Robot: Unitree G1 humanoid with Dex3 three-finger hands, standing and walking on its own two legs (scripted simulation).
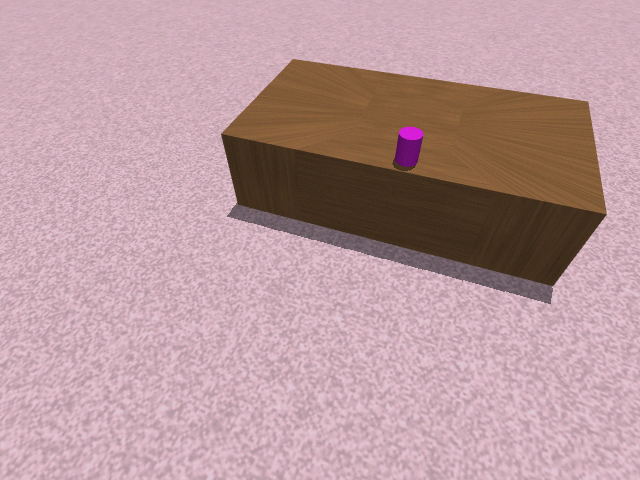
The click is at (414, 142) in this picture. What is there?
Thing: squat round
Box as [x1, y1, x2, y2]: [395, 127, 422, 166]
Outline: 404,127 399,131 395,160 397,163 401,165 410,166 417,162 422,132 415,127
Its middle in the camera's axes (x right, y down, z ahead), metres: +0.32 -0.33 +1.37
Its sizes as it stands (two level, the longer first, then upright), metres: 0.083 0.083 0.112
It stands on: a support 0.39 m high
